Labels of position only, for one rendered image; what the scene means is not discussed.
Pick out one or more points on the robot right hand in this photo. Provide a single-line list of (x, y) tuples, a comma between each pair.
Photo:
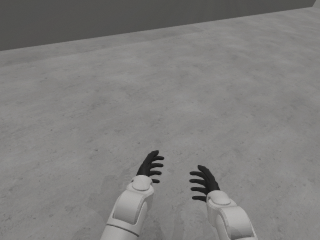
[(209, 183)]

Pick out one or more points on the robot left hand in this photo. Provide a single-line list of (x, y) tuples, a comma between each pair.
[(147, 165)]

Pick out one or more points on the robot left forearm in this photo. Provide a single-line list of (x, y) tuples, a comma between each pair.
[(129, 211)]

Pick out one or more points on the robot right forearm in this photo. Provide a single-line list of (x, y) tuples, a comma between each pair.
[(230, 220)]

